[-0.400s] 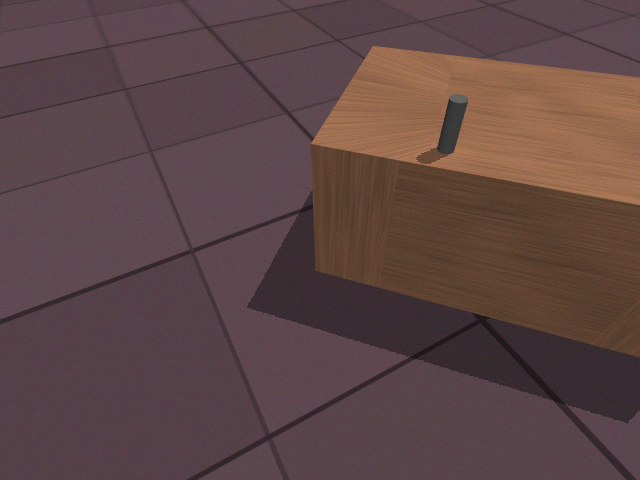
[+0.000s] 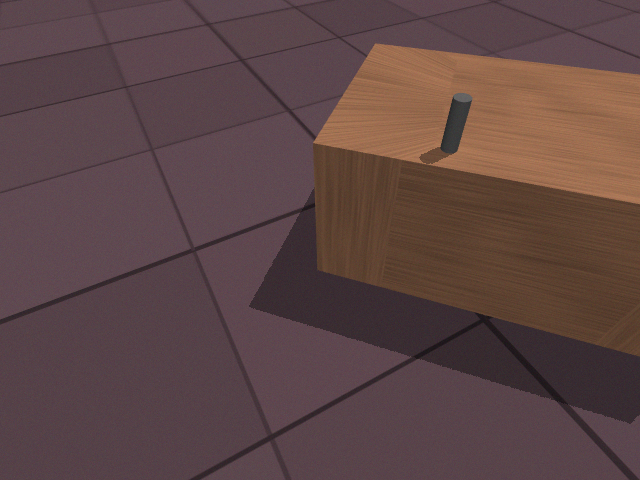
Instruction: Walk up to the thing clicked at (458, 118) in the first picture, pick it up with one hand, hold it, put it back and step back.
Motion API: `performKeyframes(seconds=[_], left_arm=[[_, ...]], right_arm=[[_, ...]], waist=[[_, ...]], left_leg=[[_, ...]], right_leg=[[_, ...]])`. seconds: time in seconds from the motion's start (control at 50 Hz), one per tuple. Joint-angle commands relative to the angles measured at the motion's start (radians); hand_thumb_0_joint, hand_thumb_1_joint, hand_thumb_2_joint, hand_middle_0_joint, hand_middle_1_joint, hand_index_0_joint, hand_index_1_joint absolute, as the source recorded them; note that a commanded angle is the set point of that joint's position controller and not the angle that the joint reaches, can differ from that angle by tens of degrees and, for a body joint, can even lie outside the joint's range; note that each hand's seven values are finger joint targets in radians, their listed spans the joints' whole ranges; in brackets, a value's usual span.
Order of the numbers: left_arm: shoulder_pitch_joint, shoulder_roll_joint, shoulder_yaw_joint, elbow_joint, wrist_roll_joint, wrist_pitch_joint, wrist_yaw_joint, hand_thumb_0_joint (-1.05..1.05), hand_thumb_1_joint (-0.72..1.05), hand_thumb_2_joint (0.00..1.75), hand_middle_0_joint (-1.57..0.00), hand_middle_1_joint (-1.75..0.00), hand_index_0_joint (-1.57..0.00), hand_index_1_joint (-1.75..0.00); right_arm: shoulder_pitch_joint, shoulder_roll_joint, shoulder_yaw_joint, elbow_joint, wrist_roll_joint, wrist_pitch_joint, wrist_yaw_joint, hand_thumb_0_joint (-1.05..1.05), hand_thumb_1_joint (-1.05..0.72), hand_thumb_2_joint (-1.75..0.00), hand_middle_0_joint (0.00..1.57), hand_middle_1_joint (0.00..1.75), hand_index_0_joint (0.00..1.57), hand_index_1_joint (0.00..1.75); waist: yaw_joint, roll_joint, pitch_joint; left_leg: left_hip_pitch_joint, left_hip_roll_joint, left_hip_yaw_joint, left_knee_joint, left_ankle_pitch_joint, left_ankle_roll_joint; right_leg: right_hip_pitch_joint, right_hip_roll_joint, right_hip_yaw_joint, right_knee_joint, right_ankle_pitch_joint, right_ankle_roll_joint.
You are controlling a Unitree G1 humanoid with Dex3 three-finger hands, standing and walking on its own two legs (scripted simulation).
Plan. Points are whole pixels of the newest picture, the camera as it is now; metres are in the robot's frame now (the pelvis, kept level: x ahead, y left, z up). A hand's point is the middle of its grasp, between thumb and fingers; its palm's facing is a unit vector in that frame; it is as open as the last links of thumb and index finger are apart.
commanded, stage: stand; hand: left
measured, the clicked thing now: (455, 124) +0.99 -0.35 -0.11
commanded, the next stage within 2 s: walk up in 0.72 s
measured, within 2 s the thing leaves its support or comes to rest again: neither
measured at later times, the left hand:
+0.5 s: hand out of the picture +0.08 +0.25 -0.16, palm faces -0.03 -0.94 -0.34, open 7.4 cm
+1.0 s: hand out of the picture +0.14 +0.23 -0.15, palm faces -0.16 -0.92 -0.36, open 7.4 cm
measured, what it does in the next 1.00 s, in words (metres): lifts its right foot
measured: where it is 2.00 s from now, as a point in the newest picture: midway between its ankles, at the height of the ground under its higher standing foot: (434, 458)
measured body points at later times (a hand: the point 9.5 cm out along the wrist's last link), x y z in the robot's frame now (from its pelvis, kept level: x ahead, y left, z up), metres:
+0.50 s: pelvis +0.00 +0.00 +0.00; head +0.01 +0.00 +0.45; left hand +0.08 +0.30 -0.13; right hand +0.08 -0.30 -0.13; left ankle -0.01 +0.12 -0.75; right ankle +0.00 -0.12 -0.75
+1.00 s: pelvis +0.04 -0.05 -0.02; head +0.04 -0.05 +0.43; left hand +0.14 +0.28 -0.13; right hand +0.04 -0.41 -0.12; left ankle +0.00 +0.12 -0.75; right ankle +0.10 -0.24 -0.73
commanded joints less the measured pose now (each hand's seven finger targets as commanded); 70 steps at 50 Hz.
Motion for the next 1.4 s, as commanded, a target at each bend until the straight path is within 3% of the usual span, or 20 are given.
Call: performKeyframes(seconds=[0.0, 0.68, 0.7, 0.72, 0.76, 0.8, 0.84, 0.96, 1.02, 1.04, 1.06, 1.08, 1.1, 1.12, 1.18, 1.24, 1.3, 1.34, 1.36, 1.38], left_arm=[[-0.042, 0.210, 0.037, -0.059, -0.005, -0.023, 0.017, 0.00, 0.90, 0.90, -0.20, -0.30, -0.20, -0.30], [-0.030, 0.211, 0.039, -0.060, -0.003, -0.022, 0.019, 0.00, 0.90, 0.90, -0.20, -0.30, -0.20, -0.30], [-0.017, 0.300, 0.119, -0.171, 0.041, -0.001, -0.025, 0.00, 0.90, 0.90, -0.20, -0.30, -0.20, -0.30], [-0.074, 0.277, 0.120, -0.181, 0.044, 0.017, -0.046, 0.00, 0.90, 0.90, -0.20, -0.30, -0.20, -0.30], [-0.094, 0.270, 0.128, -0.228, 0.056, 0.039, -0.068, 0.00, 0.90, 0.90, -0.20, -0.30, -0.20, -0.30], [-0.045, 0.272, 0.143, -0.239, 0.042, 0.038, -0.086, 0.00, 0.90, 0.90, -0.20, -0.30, -0.20, -0.30], [0.007, 0.253, 0.142, -0.242, 0.033, 0.038, -0.108, 0.00, 0.90, 0.90, -0.20, -0.30, -0.20, -0.30], [0.012, 0.247, 0.145, -0.270, 0.031, 0.033, -0.132, 0.00, 0.90, 0.90, -0.20, -0.30, -0.20, -0.30], [0.195, 0.265, 0.160, -0.214, 0.036, 0.020, -0.118, 0.00, 0.90, 0.90, -0.20, -0.30, -0.20, -0.30], [0.327, 0.312, 0.184, -0.173, 0.036, 0.007, -0.102, 0.00, 0.90, 0.90, -0.20, -0.30, -0.20, -0.30], [0.400, 0.403, 0.210, -0.172, 0.041, 0.000, -0.082, 0.00, 0.90, 0.90, -0.20, -0.30, -0.20, -0.30], [0.330, 0.455, 0.211, -0.222, 0.026, 0.000, -0.078, 0.00, 0.90, 0.90, -0.20, -0.30, -0.20, -0.30], [0.255, 0.472, 0.211, -0.258, 0.016, 0.001, -0.078, 0.00, 0.90, 0.90, -0.20, -0.30, -0.20, -0.30], [0.210, 0.443, 0.203, -0.285, 0.007, 0.001, -0.074, 0.00, 0.90, 0.90, -0.20, -0.30, -0.20, -0.30], [0.150, 0.349, 0.171, -0.305, 0.004, -0.010, -0.056, 0.00, 0.90, 0.90, -0.20, -0.30, -0.20, -0.30], [0.161, 0.320, 0.155, -0.337, 0.011, -0.017, -0.059, 0.00, 0.90, 0.90, -0.20, -0.30, -0.20, -0.30], [0.145, 0.323, 0.151, -0.374, 0.015, -0.026, -0.061, 0.00, 0.90, 0.90, -0.20, -0.30, -0.20, -0.30], [0.102, 0.308, 0.142, -0.396, 0.013, -0.023, -0.065, 0.00, 0.90, 0.90, -0.20, -0.30, -0.20, -0.30], [0.067, 0.293, 0.136, -0.408, 0.010, -0.021, -0.066, 0.00, 0.90, 0.90, -0.20, -0.30, -0.20, -0.30], [0.074, 0.241, 0.121, -0.422, 0.014, -0.019, -0.067, 0.00, 0.90, 0.90, -0.20, -0.30, -0.20, -0.30]], right_arm=[[-0.035, -0.206, -0.037, -0.064, 0.001, -0.019, -0.010, 0.00, -0.90, -0.90, 0.20, 0.30, 0.20, 0.30], [-0.034, -0.214, -0.041, -0.063, 0.002, -0.018, -0.011, 0.00, -0.90, -0.90, 0.20, 0.30, 0.20, 0.30], [0.083, -0.344, -0.119, -0.110, -0.020, -0.046, -0.019, 0.00, -0.90, -0.90, 0.20, 0.30, 0.20, 0.30], [0.162, -0.395, -0.149, -0.080, -0.025, -0.054, -0.025, 0.00, -0.90, -0.90, 0.20, 0.30, 0.20, 0.30], [0.129, -0.418, -0.167, -0.128, -0.021, -0.070, -0.035, 0.00, -0.90, -0.90, 0.20, 0.30, 0.20, 0.30], [0.071, -0.390, -0.163, -0.169, -0.027, -0.083, -0.036, 0.00, -0.90, -0.90, 0.20, 0.30, 0.20, 0.30], [0.042, -0.353, -0.154, -0.200, -0.035, -0.088, -0.030, 0.00, -0.90, -0.90, 0.20, 0.30, 0.20, 0.30], [0.029, -0.364, -0.167, -0.245, -0.040, -0.087, -0.020, 0.00, -0.90, -0.90, 0.20, 0.30, 0.20, 0.30], [-0.002, -0.361, -0.162, -0.257, -0.035, -0.069, -0.018, 0.00, -0.90, -0.90, 0.20, 0.30, 0.20, 0.30], [0.037, -0.311, -0.142, -0.259, -0.040, -0.062, -0.017, 0.00, -0.90, -0.90, 0.20, 0.30, 0.20, 0.30], [0.073, -0.217, -0.109, -0.288, -0.031, -0.058, -0.016, 0.00, -0.90, -0.90, 0.20, 0.30, 0.20, 0.30], [0.095, -0.236, -0.103, -0.314, -0.008, -0.053, -0.010, 0.00, -0.90, -0.90, 0.20, 0.30, 0.20, 0.30], [0.084, -0.312, -0.125, -0.298, -0.015, -0.050, -0.010, 0.00, -0.90, -0.90, 0.20, 0.30, 0.20, 0.30], [0.081, -0.339, -0.131, -0.284, -0.009, -0.055, -0.006, 0.00, -0.90, -0.90, 0.20, 0.30, 0.20, 0.30], [0.191, -0.297, -0.120, -0.245, 0.010, -0.057, -0.001, 0.00, -0.90, -0.90, 0.20, 0.30, 0.20, 0.30], [0.204, -0.293, -0.125, -0.262, -0.009, -0.061, 0.010, 0.00, -0.90, -0.90, 0.20, 0.30, 0.20, 0.30], [0.204, -0.278, -0.127, -0.292, -0.015, -0.077, 0.013, 0.00, -0.90, -0.90, 0.20, 0.30, 0.20, 0.30], [0.267, -0.272, -0.134, -0.277, -0.014, -0.093, 0.006, 0.00, -0.90, -0.90, 0.20, 0.30, 0.20, 0.30], [0.358, -0.267, -0.141, -0.255, -0.019, -0.102, 0.000, 0.00, -0.90, -0.90, 0.20, 0.30, 0.20, 0.30], [0.443, -0.303, -0.157, -0.231, -0.025, -0.109, -0.014, 0.00, -0.90, -0.90, 0.20, 0.30, 0.20, 0.30]], waist=[[-0.002, -0.002, -0.079], [-0.001, 0.002, -0.080], [-0.056, -0.049, -0.119], [-0.096, 0.075, -0.055], [-0.080, 0.081, 0.034], [-0.025, 0.050, 0.058], [0.002, 0.093, 0.055], [-0.001, 0.183, 0.070], [0.084, 0.076, -0.019], [0.138, -0.112, -0.093], [0.173, -0.400, -0.071], [0.122, -0.447, -0.042], [0.093, -0.296, 0.017], [0.069, -0.203, 0.055], [0.011, -0.164, 0.020], [0.019, -0.123, 0.021], [0.015, -0.127, 0.016], [-0.024, -0.075, -0.014], [-0.084, -0.046, -0.045], [-0.123, 0.057, -0.079]], left_leg=[[0.010, 0.118, -0.088, -0.056, 0.155, 0.030], [0.023, 0.117, -0.083, -0.059, 0.174, 0.031], [0.188, 0.138, -0.103, 0.011, -0.197, 0.105], [0.267, 0.271, -0.237, -0.099, -0.435, 0.176], [0.156, 0.480, -0.375, -0.196, -0.421, 0.253], [0.030, 0.453, -0.326, -0.212, -0.387, 0.239], [0.045, 0.371, -0.180, -0.171, -0.297, 0.208], [-0.124, 0.271, 0.059, -0.058, -0.212, 0.150], [-0.193, 0.239, 0.136, 0.216, -0.197, 0.129], [-0.235, 0.165, 0.173, 0.511, -0.139, 0.110], [-0.442, 0.043, 0.189, 0.773, -0.372, 0.069], [-0.546, -0.014, 0.105, 0.878, -0.461, 0.032], [-0.485, 0.045, 0.028, 0.883, -0.421, 0.031], [-0.484, 0.083, -0.001, 0.884, -0.358, 0.036], [-0.386, 0.126, -0.009, 0.756, -0.232, 0.058], [-0.328, 0.091, 0.030, 0.578, -0.244, 0.044], [-0.275, 0.095, 0.024, 0.411, -0.191, 0.036], [-0.109, 0.060, 0.066, 0.273, -0.058, 0.034], [0.055, 0.041, 0.084, 0.196, 0.054, 0.027], [0.218, 0.053, 0.050, 0.149, 0.016, 0.033]], right_leg=[[0.017, -0.116, 0.089, -0.043, 0.149, -0.035], [0.034, -0.120, 0.085, -0.054, 0.179, -0.031], [-0.173, -0.034, 0.094, 0.101, -0.142, -0.060], [-0.410, -0.004, 0.025, 0.287, -0.298, -0.044], [-0.563, -0.082, 0.127, 0.585, -0.270, -0.017], [-0.494, -0.119, 0.179, 0.644, -0.214, -0.017], [-0.470, -0.123, 0.152, 0.561, -0.187, -0.010], [-0.235, -0.100, -0.001, 0.347, -0.093, -0.013], [-0.011, -0.028, -0.121, 0.267, -0.028, -0.029], [0.126, 0.016, -0.099, 0.241, -0.089, -0.033], [0.179, -0.108, 0.178, 0.056, -0.322, -0.092], [0.078, -0.288, 0.631, -0.183, -0.558, -0.187], [-0.042, -0.346, 0.737, -0.220, -0.679, -0.259], [-0.078, -0.328, 0.676, -0.186, -0.601, -0.271], [-0.115, -0.206, 0.379, -0.073, -0.327, -0.210], [-0.159, -0.177, 0.311, -0.067, -0.288, -0.233], [-0.183, -0.218, 0.314, -0.062, -0.251, -0.249], [-0.259, -0.176, 0.245, 0.030, -0.180, -0.221], [-0.356, -0.146, 0.196, 0.146, -0.163, -0.185], [-0.463, -0.056, 0.142, 0.318, -0.193, -0.143]])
